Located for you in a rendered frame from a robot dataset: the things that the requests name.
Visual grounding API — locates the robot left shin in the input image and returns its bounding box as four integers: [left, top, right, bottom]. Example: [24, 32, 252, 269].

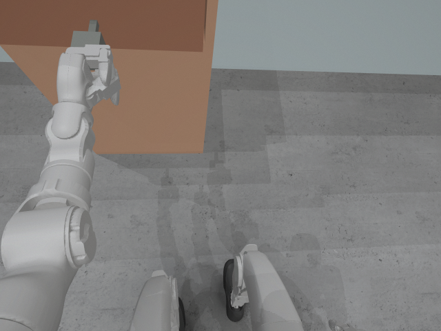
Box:
[152, 270, 180, 331]

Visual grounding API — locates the robot left upper arm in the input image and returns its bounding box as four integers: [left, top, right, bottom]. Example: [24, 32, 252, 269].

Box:
[0, 205, 96, 331]

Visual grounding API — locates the left robot thigh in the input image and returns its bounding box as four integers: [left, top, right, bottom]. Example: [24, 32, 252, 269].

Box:
[128, 275, 179, 331]

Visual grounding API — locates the handle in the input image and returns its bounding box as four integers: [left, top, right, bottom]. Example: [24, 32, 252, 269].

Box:
[71, 19, 106, 70]

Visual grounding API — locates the drawer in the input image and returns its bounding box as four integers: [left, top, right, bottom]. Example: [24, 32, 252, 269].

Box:
[0, 0, 205, 52]

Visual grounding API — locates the robot left hand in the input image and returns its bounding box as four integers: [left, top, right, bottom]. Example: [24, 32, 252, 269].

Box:
[57, 44, 121, 112]

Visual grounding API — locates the cabinet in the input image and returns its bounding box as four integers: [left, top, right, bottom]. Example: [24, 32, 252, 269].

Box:
[0, 0, 218, 154]

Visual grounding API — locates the left robot forearm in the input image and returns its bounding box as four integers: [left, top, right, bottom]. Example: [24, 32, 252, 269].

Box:
[1, 102, 95, 270]

